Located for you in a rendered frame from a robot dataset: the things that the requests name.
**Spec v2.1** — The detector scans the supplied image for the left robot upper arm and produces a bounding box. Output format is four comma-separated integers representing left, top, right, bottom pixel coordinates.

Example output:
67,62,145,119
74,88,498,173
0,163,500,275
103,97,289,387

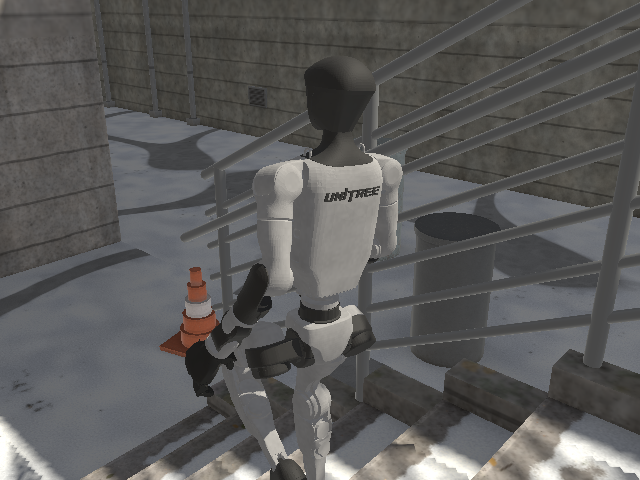
252,159,304,297

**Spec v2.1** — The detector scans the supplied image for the right robot upper arm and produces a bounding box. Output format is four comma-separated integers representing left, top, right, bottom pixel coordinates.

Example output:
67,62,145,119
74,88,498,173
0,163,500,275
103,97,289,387
365,153,403,259

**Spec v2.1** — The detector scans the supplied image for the left robot hand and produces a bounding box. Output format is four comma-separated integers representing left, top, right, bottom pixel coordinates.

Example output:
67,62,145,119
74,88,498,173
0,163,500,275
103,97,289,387
185,339,237,397

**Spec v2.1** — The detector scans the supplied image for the right robot shin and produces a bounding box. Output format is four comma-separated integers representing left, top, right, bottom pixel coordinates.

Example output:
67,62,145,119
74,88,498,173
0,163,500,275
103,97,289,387
293,383,332,480

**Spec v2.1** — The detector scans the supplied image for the robot left forearm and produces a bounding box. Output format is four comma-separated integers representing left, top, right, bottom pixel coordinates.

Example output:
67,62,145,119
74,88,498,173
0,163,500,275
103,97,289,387
205,263,272,359

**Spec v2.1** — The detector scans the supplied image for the right robot thigh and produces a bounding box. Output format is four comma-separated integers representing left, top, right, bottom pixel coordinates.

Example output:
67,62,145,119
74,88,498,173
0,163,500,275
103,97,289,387
292,305,376,420

